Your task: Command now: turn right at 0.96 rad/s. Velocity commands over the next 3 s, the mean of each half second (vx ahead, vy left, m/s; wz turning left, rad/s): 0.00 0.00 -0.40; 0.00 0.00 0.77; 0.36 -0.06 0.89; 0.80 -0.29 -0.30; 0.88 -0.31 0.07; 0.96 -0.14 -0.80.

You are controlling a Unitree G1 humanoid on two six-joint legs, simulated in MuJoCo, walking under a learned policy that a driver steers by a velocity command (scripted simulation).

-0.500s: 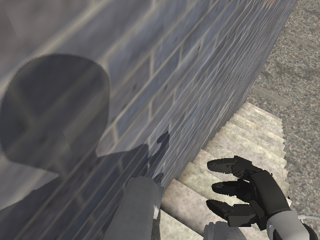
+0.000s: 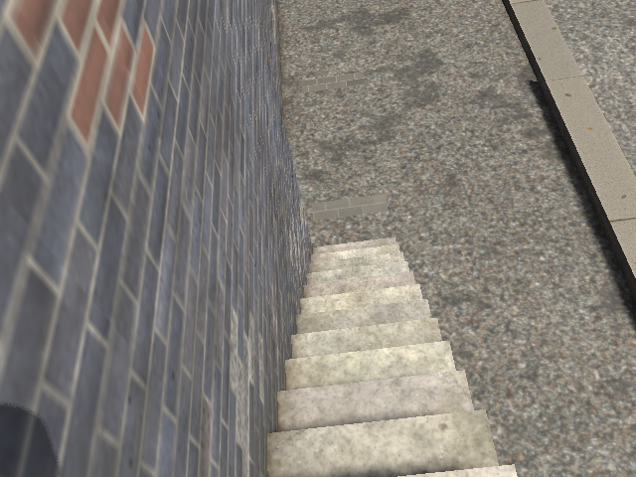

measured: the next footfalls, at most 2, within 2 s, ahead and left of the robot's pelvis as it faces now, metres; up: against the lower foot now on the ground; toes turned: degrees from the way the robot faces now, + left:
left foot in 0.22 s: +0.25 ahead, +0.13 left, -0.21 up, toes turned -15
right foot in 0.34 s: +0.31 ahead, -0.11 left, -0.22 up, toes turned -20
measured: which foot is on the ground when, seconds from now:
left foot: up 0.00-0.20, down 0.22-0.34, up 0.36-0.66, down 0.68-0.92, up 0.94-1.00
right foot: down 0.00-0.26, up 0.28-0.32, down 0.34-0.56, up 0.58-0.90, down 0.92-1.00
